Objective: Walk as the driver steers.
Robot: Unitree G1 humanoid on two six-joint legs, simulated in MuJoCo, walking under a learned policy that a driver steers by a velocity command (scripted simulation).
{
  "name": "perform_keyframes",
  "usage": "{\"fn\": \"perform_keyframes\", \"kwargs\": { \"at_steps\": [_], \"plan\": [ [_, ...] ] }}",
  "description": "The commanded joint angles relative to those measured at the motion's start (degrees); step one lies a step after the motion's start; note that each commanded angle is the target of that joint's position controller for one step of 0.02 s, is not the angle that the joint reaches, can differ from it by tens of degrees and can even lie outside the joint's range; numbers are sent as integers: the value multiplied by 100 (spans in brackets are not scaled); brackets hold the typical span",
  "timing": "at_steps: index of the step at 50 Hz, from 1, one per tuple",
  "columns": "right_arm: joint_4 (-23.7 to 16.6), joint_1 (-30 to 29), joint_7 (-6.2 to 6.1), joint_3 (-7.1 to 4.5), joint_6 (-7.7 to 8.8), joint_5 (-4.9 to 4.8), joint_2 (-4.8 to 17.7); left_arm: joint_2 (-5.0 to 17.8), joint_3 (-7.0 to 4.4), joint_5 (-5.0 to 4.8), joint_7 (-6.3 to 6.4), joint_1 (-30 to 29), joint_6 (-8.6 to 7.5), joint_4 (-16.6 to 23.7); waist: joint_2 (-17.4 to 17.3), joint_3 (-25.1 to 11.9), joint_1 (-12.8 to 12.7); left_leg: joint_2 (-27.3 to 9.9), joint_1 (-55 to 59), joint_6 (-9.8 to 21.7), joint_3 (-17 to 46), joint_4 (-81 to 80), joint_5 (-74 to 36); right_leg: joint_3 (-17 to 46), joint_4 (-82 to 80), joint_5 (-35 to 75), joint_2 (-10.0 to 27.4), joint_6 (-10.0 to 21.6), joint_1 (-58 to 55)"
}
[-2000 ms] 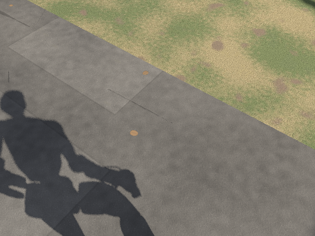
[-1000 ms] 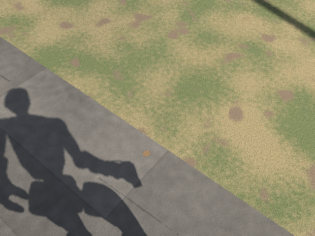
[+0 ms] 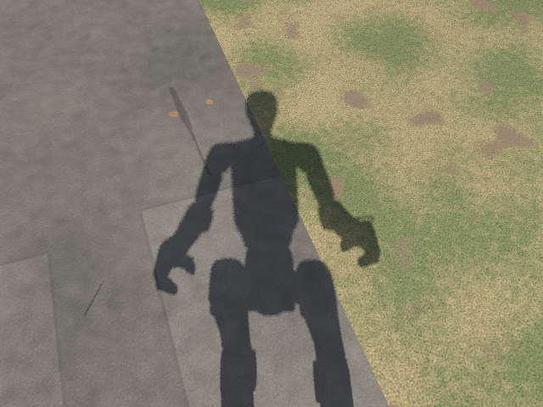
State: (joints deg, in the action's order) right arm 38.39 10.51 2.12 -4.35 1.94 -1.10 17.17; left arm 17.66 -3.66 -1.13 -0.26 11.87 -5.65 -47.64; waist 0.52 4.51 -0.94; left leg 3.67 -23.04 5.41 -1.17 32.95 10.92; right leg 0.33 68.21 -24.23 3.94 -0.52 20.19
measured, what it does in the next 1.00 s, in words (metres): walks ahead: right foot, then left foot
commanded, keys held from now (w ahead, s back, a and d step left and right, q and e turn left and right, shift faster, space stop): w+q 0.10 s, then no key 0.90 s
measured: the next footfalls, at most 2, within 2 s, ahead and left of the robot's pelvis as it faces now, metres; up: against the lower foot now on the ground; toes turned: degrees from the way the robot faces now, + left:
right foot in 0.34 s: +0.39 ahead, -0.11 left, +0.00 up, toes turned +9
left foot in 0.64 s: +0.29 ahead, +0.13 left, +0.00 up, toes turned +7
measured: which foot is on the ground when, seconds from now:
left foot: down 0.00-0.38, up 0.40-0.62, down 0.64-1.00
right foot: up 0.00-0.32, down 0.34-1.00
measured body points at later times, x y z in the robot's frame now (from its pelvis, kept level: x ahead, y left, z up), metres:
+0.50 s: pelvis +0.23 -0.03 +0.00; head +0.26 -0.03 +0.45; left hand +0.37 +0.23 -0.10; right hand +0.36 -0.30 -0.12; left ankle +0.13 +0.09 -0.67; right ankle +0.35 -0.11 -0.73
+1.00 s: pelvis +0.30 +0.00 +0.01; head +0.31 +0.01 +0.46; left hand +0.38 +0.28 -0.12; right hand +0.43 -0.24 -0.12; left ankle +0.25 +0.13 -0.73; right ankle +0.35 -0.11 -0.73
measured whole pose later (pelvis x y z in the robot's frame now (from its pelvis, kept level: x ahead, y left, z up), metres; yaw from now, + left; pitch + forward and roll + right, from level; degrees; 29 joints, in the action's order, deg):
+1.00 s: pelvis +0.30 +0.00 +0.01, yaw +9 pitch -1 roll +0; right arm 50.2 13.7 -1.9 -2.0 0.4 0.4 12.8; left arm 14.0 -1.4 0.2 0.1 6.6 -0.1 -54.0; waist 0.0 1.6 -0.3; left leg -0.7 -10.0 -1.0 2.3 31.1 20.1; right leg -0.2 30.4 -13.5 0.0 -0.2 15.9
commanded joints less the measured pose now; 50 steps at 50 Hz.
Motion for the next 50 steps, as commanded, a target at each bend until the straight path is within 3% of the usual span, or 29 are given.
{"fn": "perform_keyframes", "kwargs": {
  "at_steps": [1, 3, 5, 8, 10, 12, 14, 16, 17, 18, 19, 20, 21, 22, 23, 25, 27, 30, 31, 32, 33, 34, 36, 40, 50],
  "plan": [
    [-379, 231, -75, -175, 144, 104, 692, 765, -171, 122, 22, -140, -161, 519, -336, -776, 56, -1493, 1817, 1108, 2433, -1891, -565, 463, -268, 618, 395, 38, 1714],
    [-380, 225, -133, -184, 172, 89, 734, 633, -162, 180, 18, -98, -49, 530, -312, -725, -21, -1377, 1401, 1167, 2141, -2038, -1166, 363, -688, 846, 335, -127, 1494],
    [-309, 401, -213, -220, 186, 61, 851, 500, -124, 215, 35, -411, 11, 648, -246, -571, 39, -1247, 1193, 1150, 1854, -2110, -1411, 303, -1336, 1365, 230, -291, 1591],
    [-188, 489, -313, -214, 124, 68, 842, 284, -29, 226, -6, -879, 1, 756, -386, -427, 187, -864, 914, 782, 1119, -1821, -2584, 122, -2714, 2462, -41, -368, 1166],
    [-47, 770, -347, -210, 71, 61, 828, 198, 18, 195, -83, -1167, -44, 831, -480, -535, 394, -824, 860, 586, 1034, -1689, -2543, 10, -3282, 3301, -262, -309, 711],
    [75, 909, -359, -187, 41, 51, 779, 268, 3, 163, -137, -1295, -57, 888, -540, -537, 457, -954, 1118, 517, 1217, -1513, -2369, 106, -3596, 3452, -322, -196, 649],
    [142, 929, -373, -163, 15, 67, 703, 413, -45, 197, -177, -1257, -79, 902, -584, -575, 412, -1127, 1584, 468, 1472, -1123, -2410, 223, -3880, 3110, -326, -31, 700],
    [168, 805, -383, -149, -12, 88, 654, 539, -102, 242, -190, -927, -120, 810, -661, -678, 213, -1182, 1867, 373, 1660, -596, -2663, 197, -4107, 2826, -352, 169, 416],
    [149, 689, -383, -120, -19, 77, 582, 584, -127, 292, -173, -591, -155, 706, -579, -811, 1, -949, 1840, 219, 1563, -117, -2860, 88, -4493, 3457, -348, 293, -136],
    [53, 768, -375, -54, -6, 156, 403, 832, -158, 391, -142, -277, -187, 704, -187, -1365, -60, -559, 1471, -26, 1411, 763, -2136, 588, -4238, 5474, 271, 542, -1235],
    [179, 1695, -367, 38, 11, 133, 167, 984, -159, 480, -109, -22, -129, 699, 941, -2201, 169, 16, 212, -457, 1200, 2378, 715, 1906, -3866, 7166, 1535, 1578, -3020],
    [318, 2014, -342, 33, -35, 94, 390, 468, -52, 295, -144, 201, -27, 551, 1297, -2773, 111, 85, -212, -690, 1251, 3128, 3010, 2861, -4083, 6304, 1980, 2037, -3285],
    [308, 1632, -342, -69, -137, 24, 776, 344, 11, 139, -181, -2, 48, 575, 765, -2264, 33, -144, -486, -792, 1336, 3447, 2905, 2830, -4393, 4506, 1792, 1856, -2740],
    [250, 1148, -385, -94, -262, 6, 787, 312, 35, 143, -178, -311, 131, 601, 446, -1703, 40, -293, -660, -886, 1128, 3515, 2590, 2539, -4658, 3195, 1537, 1585, -2143],
    [210, 914, -412, -99, -386, 43, 737, 210, 101, 175, -178, -671, 195, 640, 357, -1198, 122, -439, -651, -935, 972, 3191, 2392, 2227, -4950, 2272, 1335, 1419, -1421],
    [252, 899, -450, -56, -527, 81, 482, 312, 79, 261, -148, -1103, 300, 640, 726, -736, 317, -613, 52, -962, 695, 2074, 1995, 1608, -5386, 1197, 842, 1111, -316],
    [407, 995, -465, 12, -474, 129, 254, 364, 46, 284, -99, -1115, 346, 580, 871, -822, 294, -560, 678, -922, 453, 1240, 1628, 1143, -5391, 1422, 601, 1089, -90],
    [603, 1056, -423, 18, -398, 159, 199, 355, 60, 167, -41, -1045, 390, 459, 650, -1074, 347, -500, 1436, -764, 268, -3, 234, 959, -5226, 965, 588, 1059, -107],
    [625, 1003, -406, 22, -390, 202, 188, 276, 96, 148, -34, -1006, 403, 418, 589, -1037, 359, -479, 1675, -684, 242, -340, -43, 908, -5214, 438, 502, 905, 34],
    [550, 840, -405, 26, -379, 282, 261, 137, 151, 166, -45, -876, 399, 339, 447, -923, 317, -668, 1790, -568, 478, -566, -259, 860, -5193, -135, 382, 626, 217],
    [419, 650, -429, 10, -372, 297, 465, 111, 173, 217, -62, -813, 396, 298, 198, -710, 201, -1020, 1619, -398, 869, -871, -39, 712, -4982, -432, 196, 379, 306],
    [550, 527, -432, -69, -360, 229, 738, 134, 138, 217, -66, -710, 407, 317, -532, -439, -83, -906, 730, -237, 864, -868, 1163, 265, -4845, -118, -184, 192, -100],
    [554, 369, -416, 32, -242, 255, 325, 169, 139, 216, -38, -782, 407, 247, -544, -342, -6, -805, 322, -385, 780, -1079, 1374, 214, -4459, 576, -197, 166, -613],
    [694, 518, -414, 38, -78, 178, 322, 125, 144, 189, 3, -595, 409, 15, -345, -529, 37, -745, 786, -520, 675, -783, -21, 165, -4227, 1627, -192, 274, -671],
    [1034, 519, -421, 69, -108, 140, 278, 218, 105, 119, 75, -641, 526, -460, -75, -643, 74, -641, 1087, -489, 521, -669, -965, 157, -4026, 2648, -167, 236, -1011]
  ]
}}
